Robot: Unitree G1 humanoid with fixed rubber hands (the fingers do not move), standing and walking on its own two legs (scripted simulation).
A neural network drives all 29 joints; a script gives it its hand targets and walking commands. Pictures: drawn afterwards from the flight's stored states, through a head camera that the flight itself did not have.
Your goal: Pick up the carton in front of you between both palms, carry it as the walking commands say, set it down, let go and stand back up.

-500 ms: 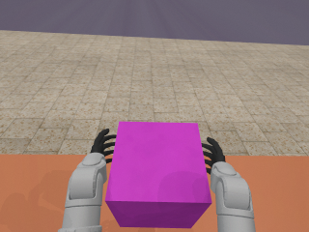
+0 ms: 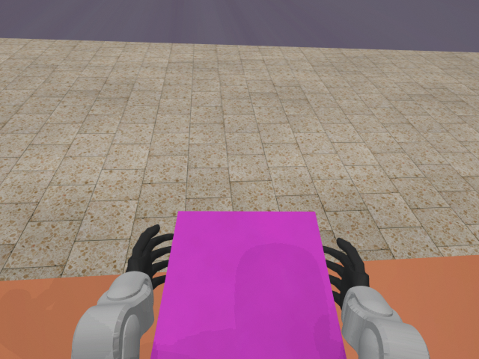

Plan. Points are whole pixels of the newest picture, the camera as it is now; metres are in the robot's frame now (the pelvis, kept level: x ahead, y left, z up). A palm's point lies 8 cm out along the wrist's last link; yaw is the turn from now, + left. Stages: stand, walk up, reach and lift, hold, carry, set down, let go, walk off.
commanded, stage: carry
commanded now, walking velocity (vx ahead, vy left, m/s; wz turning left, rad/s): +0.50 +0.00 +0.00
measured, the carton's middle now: (246, 307) +0.23 -0.01 +0.01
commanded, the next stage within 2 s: none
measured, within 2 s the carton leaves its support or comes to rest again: neither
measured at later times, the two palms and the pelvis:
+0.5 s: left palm (184, 147) +0.55 +0.12 +0.08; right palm (314, 151) +0.56 -0.18 +0.07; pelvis +0.25 -0.04 -0.02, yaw +3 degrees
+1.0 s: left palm (193, 112) +0.68 +0.11 +0.09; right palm (310, 120) +0.68 -0.19 +0.09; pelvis +0.34 -0.04 -0.01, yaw +0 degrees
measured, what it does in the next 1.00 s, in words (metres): walks ahead: right foot, then left foot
